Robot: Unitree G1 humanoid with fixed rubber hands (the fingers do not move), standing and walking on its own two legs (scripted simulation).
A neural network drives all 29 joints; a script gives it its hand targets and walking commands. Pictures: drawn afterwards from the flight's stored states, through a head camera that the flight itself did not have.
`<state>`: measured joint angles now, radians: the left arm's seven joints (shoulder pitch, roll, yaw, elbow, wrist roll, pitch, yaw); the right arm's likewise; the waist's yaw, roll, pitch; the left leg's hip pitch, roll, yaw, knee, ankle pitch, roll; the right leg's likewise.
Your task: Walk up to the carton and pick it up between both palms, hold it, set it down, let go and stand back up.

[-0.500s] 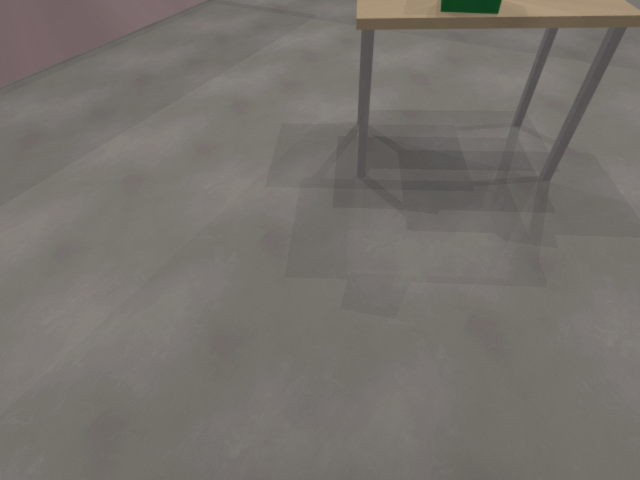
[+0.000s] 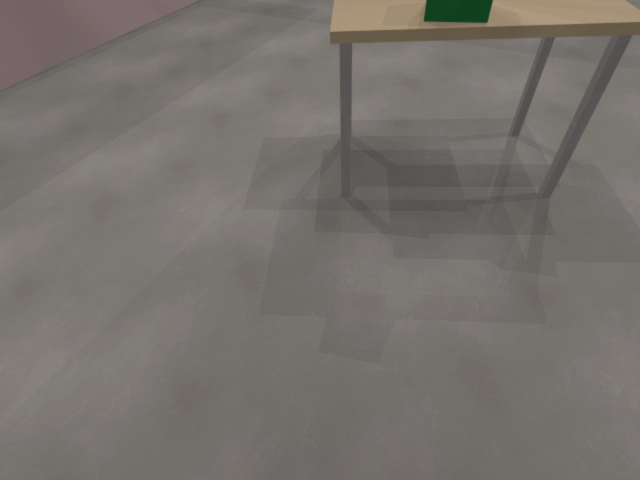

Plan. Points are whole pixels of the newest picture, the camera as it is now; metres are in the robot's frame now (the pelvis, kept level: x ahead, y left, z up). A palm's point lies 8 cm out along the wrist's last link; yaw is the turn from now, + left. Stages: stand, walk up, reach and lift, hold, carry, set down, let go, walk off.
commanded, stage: walk up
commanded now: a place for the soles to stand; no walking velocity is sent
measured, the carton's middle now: out of the picture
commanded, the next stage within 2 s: none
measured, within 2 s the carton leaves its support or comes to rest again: neither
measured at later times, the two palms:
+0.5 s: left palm (169, 404) +0.25 +0.28 -0.10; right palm (639, 445) +0.23 -0.37 -0.10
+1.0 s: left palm (220, 322) +0.39 +0.24 -0.11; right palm (629, 339) +0.37 -0.41 -0.08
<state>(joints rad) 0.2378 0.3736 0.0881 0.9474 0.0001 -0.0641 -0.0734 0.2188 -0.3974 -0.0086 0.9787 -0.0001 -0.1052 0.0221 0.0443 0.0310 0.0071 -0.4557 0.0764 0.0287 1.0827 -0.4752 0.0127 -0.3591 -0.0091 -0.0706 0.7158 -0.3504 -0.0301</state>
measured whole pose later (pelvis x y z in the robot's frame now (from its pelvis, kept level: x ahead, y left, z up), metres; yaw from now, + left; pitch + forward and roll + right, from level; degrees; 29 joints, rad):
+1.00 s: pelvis +0.31 -0.08 +0.00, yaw -2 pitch -2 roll +0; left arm 0.24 0.44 0.09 0.95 0.00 -0.03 -0.09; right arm 0.24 -0.40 -0.01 0.98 0.00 -0.12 0.01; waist -0.01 -0.07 0.03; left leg -0.30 0.09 0.06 0.68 -0.34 0.00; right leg -0.43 -0.04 -0.02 1.01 -0.46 -0.02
